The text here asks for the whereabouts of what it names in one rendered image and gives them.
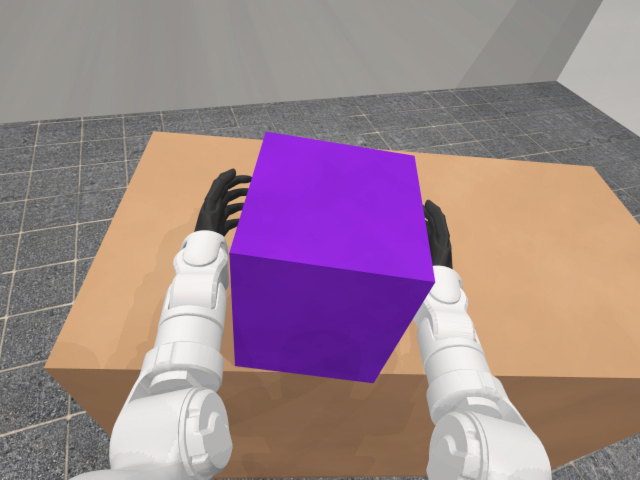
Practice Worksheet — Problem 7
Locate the pedestal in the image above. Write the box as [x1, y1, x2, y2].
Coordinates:
[44, 131, 640, 479]

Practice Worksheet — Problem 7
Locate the robot right upper arm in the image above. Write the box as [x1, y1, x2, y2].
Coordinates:
[426, 410, 551, 480]

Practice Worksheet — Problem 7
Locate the robot right hand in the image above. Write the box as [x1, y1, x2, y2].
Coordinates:
[423, 200, 453, 269]

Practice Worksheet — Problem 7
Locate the robot left forearm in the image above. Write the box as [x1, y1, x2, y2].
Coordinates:
[109, 230, 229, 469]

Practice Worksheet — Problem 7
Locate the robot right forearm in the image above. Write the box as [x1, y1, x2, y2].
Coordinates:
[413, 266, 552, 480]

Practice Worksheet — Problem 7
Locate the robot left upper arm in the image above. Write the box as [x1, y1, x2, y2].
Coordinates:
[69, 386, 233, 480]

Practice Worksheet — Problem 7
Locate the carton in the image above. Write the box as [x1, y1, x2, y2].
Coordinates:
[229, 132, 435, 383]

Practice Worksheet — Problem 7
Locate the robot left hand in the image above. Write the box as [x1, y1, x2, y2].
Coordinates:
[194, 168, 252, 236]

